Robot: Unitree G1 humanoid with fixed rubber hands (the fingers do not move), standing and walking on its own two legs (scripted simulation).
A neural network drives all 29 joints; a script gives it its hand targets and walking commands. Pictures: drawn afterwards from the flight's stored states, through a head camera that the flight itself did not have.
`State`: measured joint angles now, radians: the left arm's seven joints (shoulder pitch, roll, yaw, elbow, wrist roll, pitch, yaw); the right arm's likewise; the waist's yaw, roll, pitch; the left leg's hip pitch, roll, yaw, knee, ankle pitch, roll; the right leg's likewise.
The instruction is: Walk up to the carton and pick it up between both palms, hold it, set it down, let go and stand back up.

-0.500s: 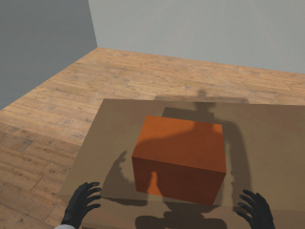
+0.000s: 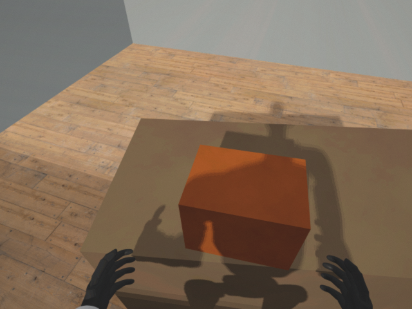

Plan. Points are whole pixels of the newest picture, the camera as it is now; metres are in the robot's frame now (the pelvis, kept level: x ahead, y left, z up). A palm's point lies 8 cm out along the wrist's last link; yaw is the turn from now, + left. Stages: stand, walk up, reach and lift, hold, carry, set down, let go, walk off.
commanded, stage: set down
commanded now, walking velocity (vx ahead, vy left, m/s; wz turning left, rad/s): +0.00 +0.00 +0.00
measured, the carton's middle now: (243, 205) +0.36 -0.06 -0.02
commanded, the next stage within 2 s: let go in 1.24 s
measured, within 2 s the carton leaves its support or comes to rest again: neither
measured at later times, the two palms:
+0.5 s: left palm out of the picture +0.15 +0.23 -0.05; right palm out of the picture +0.14 -0.23 -0.05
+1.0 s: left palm out of the picture +0.15 +0.23 -0.06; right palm out of the picture +0.14 -0.23 -0.07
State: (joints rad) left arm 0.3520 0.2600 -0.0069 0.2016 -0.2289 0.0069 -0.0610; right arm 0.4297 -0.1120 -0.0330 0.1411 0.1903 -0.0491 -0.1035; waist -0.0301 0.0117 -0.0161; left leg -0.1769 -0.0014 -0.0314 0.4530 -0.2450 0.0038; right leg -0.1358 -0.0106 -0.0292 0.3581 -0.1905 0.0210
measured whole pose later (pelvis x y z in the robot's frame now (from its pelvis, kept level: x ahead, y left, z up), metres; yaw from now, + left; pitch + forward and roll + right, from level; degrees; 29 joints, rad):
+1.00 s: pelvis +0.00 +0.00 +0.00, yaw +0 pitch -2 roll -1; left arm 0.29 0.26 -0.03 0.45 -0.16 0.05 -0.01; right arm 0.26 -0.15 -0.06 0.64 0.09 -0.16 0.01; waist -0.01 0.01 -0.01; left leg -0.17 0.00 -0.03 0.45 -0.24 0.00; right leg -0.14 -0.01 -0.03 0.37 -0.19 0.02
